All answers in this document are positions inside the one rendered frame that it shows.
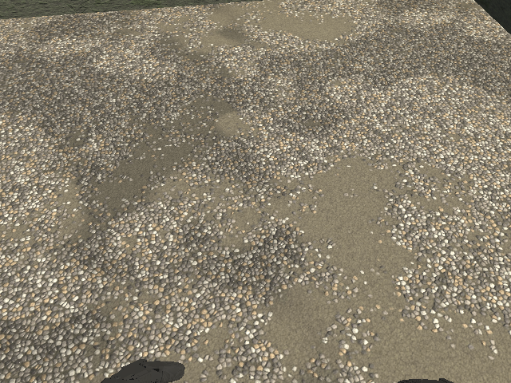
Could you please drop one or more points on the left robot hand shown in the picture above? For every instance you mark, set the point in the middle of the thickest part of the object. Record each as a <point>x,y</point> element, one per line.
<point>143,371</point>

